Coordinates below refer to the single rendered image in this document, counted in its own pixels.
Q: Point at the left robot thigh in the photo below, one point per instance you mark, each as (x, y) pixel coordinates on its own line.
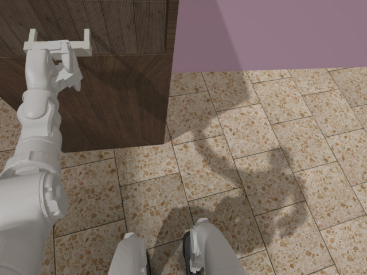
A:
(129, 257)

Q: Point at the robot left forearm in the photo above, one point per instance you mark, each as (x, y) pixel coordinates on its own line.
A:
(39, 145)

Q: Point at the robot left hand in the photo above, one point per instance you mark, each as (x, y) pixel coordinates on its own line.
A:
(40, 68)

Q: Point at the right robot foot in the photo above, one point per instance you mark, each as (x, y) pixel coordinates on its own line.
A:
(186, 254)

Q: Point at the cabinet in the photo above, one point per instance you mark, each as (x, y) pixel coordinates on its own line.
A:
(123, 98)

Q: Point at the robot left upper arm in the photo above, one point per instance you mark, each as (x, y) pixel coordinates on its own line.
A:
(29, 207)

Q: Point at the drawer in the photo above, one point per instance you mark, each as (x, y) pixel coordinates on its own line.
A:
(116, 26)

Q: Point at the handle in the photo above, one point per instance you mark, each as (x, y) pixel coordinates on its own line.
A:
(80, 48)

